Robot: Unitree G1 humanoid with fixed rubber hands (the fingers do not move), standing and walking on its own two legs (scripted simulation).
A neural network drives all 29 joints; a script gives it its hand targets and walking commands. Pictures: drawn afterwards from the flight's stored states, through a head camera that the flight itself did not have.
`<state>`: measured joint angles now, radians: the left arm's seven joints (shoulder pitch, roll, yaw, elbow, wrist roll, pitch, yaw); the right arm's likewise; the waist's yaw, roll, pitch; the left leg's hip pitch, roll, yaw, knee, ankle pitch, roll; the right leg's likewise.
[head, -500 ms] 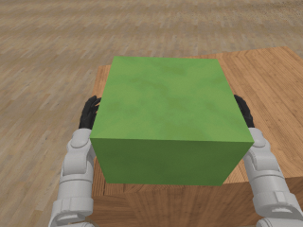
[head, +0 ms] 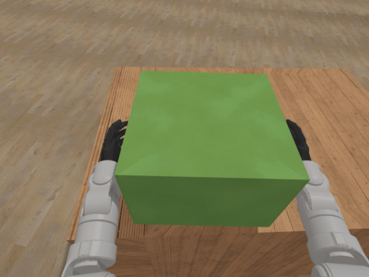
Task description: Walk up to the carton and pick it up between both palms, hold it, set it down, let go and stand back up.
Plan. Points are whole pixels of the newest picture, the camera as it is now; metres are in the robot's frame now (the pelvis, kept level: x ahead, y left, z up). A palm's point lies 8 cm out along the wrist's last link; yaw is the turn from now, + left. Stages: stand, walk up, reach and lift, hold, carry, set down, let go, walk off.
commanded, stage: set down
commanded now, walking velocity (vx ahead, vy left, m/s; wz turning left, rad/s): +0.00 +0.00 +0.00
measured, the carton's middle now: (202, 146) +0.41 -0.01 +0.06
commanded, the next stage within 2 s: none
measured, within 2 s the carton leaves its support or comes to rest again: rests again in 1.54 s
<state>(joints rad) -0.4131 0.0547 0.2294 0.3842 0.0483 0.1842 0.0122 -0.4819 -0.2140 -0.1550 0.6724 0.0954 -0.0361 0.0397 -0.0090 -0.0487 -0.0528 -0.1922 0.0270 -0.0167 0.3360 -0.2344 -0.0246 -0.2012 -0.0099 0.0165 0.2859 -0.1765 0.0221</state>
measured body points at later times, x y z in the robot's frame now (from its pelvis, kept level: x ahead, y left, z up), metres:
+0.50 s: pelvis +0.00 +0.00 +0.00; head +0.06 +0.01 +0.45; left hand +0.38 +0.19 +0.03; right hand +0.39 -0.22 +0.05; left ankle -0.05 +0.13 -0.75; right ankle -0.03 -0.14 -0.75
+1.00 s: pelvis +0.00 +0.00 +0.00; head +0.06 -0.03 +0.44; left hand +0.38 +0.18 +0.03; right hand +0.39 -0.22 +0.02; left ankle -0.05 +0.13 -0.75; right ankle -0.03 -0.14 -0.75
